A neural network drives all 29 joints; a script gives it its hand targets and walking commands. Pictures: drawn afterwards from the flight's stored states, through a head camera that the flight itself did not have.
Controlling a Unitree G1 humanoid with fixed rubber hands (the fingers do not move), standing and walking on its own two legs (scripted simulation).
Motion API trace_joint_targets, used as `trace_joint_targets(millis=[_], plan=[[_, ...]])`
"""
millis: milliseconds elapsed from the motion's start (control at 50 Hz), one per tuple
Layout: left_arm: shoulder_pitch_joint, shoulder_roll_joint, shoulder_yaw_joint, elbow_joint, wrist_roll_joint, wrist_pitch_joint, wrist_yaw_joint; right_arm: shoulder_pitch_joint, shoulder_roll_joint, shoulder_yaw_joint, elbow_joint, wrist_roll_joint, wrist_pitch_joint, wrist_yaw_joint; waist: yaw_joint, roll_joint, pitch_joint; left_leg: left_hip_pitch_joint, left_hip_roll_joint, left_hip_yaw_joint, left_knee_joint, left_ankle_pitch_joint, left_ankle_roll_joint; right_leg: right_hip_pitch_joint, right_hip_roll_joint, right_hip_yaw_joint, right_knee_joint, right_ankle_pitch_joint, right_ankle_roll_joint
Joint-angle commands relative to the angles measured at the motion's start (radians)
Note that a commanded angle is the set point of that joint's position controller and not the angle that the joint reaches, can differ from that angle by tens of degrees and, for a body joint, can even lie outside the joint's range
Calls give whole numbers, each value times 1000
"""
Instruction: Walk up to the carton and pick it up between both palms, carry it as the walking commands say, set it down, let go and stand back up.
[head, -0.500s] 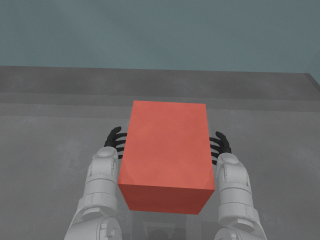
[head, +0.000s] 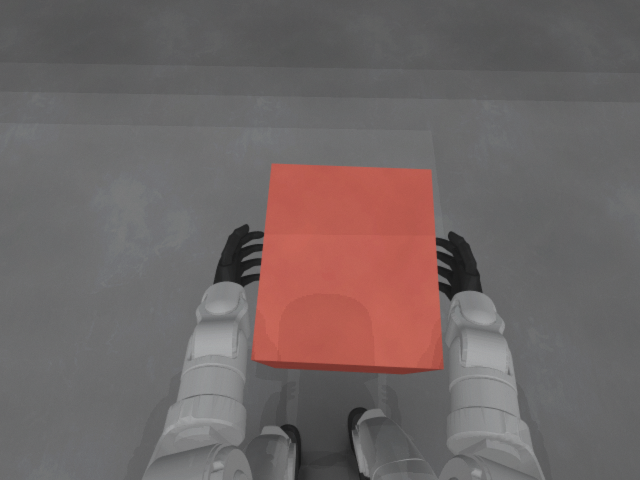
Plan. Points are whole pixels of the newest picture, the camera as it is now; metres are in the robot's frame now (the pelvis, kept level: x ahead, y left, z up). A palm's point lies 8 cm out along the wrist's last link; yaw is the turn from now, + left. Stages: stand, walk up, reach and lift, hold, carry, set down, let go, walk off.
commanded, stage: set down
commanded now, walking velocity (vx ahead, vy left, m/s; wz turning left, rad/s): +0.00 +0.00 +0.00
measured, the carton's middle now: (344, 280) +0.37 -0.06 -0.13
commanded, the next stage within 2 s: none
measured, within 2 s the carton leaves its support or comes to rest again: neither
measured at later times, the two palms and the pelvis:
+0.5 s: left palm (250, 283) +0.39 +0.09 -0.14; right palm (447, 286) +0.35 -0.22 -0.14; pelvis -0.02 -0.01 -0.07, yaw +0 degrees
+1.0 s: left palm (260, 282) +0.41 +0.08 -0.22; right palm (432, 286) +0.38 -0.22 -0.22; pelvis -0.04 -0.01 -0.15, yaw +1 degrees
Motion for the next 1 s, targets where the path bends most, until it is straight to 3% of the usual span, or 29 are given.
trace_joint_targets(millis=[0,200,400,680,980], plan=[[-390,-841,-518,61,-108,-41,-202,-435,751,538,63,119,-49,226,-13,-17,-630,159,-31,-36,-21,293,-19,278,64,-10,36,349,-8],[-459,-843,-537,62,-123,-54,-191,-495,744,541,95,143,-64,241,-26,-1,-741,-13,-43,-24,101,248,-35,92,70,-19,165,311,-8],[-602,-854,-521,97,-145,-36,-197,-625,778,542,156,168,-37,247,-30,0,-843,-211,-56,12,237,116,-37,-56,75,-32,294,198,1],[-768,-835,-464,167,-171,-9,-203,-783,811,547,209,208,-2,216,-24,-27,-960,-491,-85,62,444,-11,-35,-164,80,-29,447,105,23],[-892,-803,-438,215,-208,-21,-150,-901,753,520,254,240,-14,190,-35,-11,-1029,-647,-105,74,612,-45,-48,-338,95,-54,617,83,31]])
